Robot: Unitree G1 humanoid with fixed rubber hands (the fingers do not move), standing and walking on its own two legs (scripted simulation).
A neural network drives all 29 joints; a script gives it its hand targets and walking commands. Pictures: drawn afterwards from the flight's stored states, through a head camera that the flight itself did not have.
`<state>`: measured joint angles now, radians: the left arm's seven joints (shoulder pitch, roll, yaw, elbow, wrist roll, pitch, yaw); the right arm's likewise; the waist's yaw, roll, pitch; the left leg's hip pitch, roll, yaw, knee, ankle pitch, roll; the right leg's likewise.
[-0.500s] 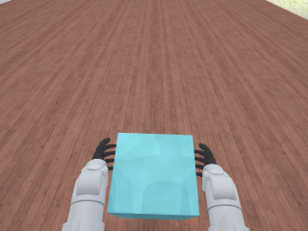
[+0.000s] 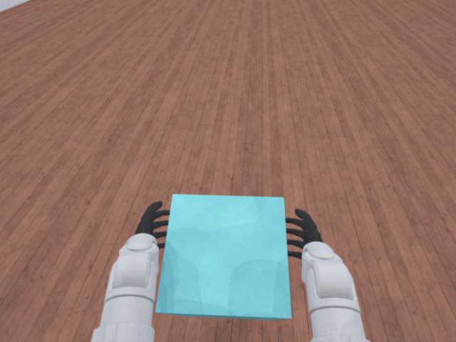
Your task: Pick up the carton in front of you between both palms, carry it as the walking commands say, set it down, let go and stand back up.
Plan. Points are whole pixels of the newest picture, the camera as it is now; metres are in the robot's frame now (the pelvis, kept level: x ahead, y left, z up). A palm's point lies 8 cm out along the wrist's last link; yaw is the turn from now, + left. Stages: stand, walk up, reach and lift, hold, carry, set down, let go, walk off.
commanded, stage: hold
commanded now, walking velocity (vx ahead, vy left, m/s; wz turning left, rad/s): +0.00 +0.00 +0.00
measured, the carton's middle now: (226, 263) +0.31 +0.01 -0.07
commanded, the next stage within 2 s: set down in 0.20 s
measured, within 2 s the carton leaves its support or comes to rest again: neither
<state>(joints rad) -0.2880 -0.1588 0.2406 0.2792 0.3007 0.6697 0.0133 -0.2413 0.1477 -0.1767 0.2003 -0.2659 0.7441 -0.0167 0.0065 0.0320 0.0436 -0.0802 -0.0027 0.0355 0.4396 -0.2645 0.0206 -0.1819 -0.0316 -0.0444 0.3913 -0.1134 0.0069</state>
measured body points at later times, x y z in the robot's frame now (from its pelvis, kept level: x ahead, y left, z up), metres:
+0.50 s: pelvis -0.01 -0.03 -0.01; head +0.01 -0.05 +0.44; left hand +0.32 +0.15 +0.01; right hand +0.35 -0.15 +0.00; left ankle -0.01 +0.10 -0.74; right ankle +0.07 -0.13 -0.74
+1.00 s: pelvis -0.03 -0.02 -0.12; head +0.19 -0.03 +0.27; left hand +0.37 +0.13 -0.19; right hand +0.40 -0.16 -0.21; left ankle -0.01 +0.11 -0.74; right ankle +0.07 -0.13 -0.74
